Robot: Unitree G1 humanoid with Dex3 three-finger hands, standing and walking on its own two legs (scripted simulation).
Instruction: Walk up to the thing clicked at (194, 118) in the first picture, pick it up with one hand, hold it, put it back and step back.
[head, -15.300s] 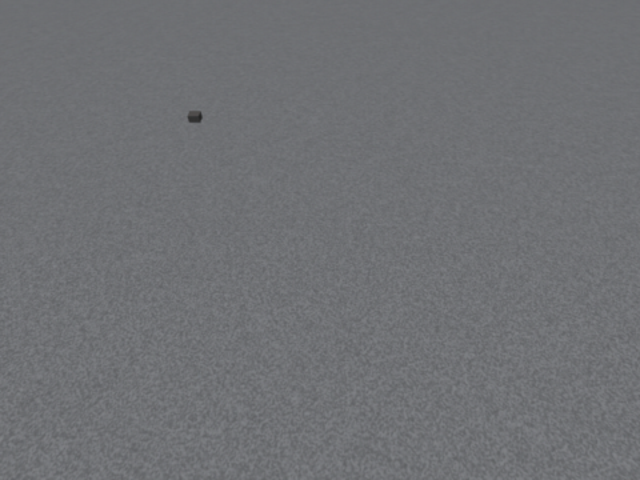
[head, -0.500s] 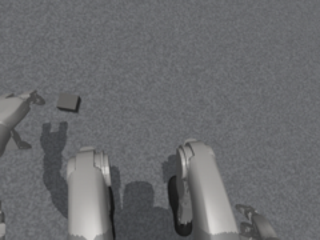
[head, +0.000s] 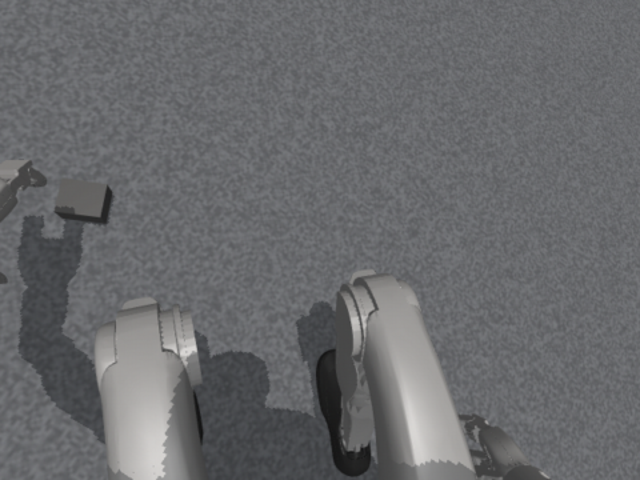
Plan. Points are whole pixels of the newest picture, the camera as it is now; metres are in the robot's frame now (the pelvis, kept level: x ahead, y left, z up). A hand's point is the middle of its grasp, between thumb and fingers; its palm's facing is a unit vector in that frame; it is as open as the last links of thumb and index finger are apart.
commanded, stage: rise first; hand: left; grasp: from above
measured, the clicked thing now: (84, 201) +0.50 +0.29 -0.31
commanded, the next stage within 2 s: none
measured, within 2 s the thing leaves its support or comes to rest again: neither
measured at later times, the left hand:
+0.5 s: hand (3, 223) +0.43 +0.34 -0.18, palm faces -0.51 -0.04 -0.86, open 12.8 cm
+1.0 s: hand (15, 214) +0.44 +0.34 -0.18, palm faces -0.49 -0.01 -0.87, open 12.1 cm
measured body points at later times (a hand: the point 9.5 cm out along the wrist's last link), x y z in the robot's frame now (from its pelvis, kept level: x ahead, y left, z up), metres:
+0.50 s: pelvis +0.00 +0.00 -0.02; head +0.24 +0.09 +0.35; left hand +0.45 +0.34 -0.13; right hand +0.09 -0.28 -0.12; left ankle +0.08 +0.13 -0.30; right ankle +0.10 -0.13 -0.29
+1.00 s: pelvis +0.00 +0.00 -0.02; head +0.25 +0.09 +0.35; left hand +0.46 +0.33 -0.13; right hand +0.08 -0.28 -0.12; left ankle +0.08 +0.13 -0.30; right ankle +0.10 -0.13 -0.29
